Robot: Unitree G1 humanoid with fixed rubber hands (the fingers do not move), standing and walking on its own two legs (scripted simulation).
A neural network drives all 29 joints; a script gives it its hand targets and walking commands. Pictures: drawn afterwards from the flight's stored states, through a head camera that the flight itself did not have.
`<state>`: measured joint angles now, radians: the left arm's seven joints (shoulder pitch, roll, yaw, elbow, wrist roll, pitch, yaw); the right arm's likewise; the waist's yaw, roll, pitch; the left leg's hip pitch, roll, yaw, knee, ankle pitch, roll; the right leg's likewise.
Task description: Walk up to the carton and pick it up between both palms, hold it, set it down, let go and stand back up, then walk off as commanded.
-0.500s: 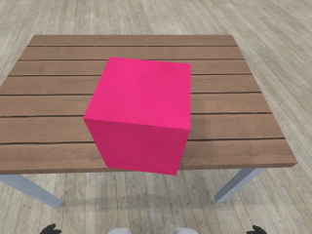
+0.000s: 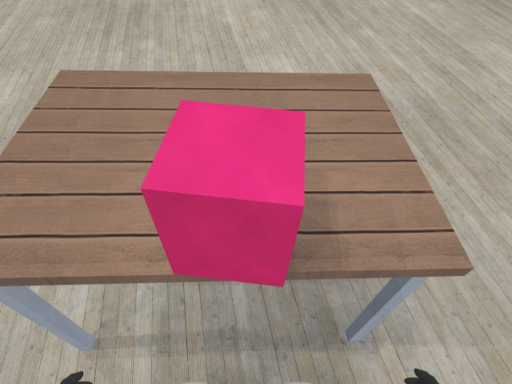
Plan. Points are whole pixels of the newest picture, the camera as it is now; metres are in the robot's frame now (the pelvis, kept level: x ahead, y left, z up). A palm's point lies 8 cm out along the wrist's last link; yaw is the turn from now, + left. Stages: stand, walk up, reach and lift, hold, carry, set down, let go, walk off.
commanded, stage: walk up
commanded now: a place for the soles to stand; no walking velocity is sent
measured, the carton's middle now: (234, 198) +0.41 +0.04 +0.04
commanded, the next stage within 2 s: reach and lift in 0.38 s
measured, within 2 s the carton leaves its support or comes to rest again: neither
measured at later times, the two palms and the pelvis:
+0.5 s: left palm out of the picture +0.12 +0.30 -0.10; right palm out of the picture +0.10 -0.29 -0.10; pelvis -0.01 +0.01 -0.01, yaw +0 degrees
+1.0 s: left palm (82, 361) +0.17 +0.26 -0.05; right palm (433, 375) +0.15 -0.27 -0.04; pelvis -0.01 +0.00 +0.01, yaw +0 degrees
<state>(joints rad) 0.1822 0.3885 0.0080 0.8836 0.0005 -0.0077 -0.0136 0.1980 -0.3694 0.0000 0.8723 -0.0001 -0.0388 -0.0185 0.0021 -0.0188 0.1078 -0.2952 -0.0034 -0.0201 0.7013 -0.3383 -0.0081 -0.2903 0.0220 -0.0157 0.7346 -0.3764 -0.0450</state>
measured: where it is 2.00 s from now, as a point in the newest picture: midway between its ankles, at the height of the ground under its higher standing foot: outside the picture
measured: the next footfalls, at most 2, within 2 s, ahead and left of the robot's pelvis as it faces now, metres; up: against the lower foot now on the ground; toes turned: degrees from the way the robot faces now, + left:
none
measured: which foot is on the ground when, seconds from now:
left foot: down 0.00-1.00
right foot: down 0.00-1.00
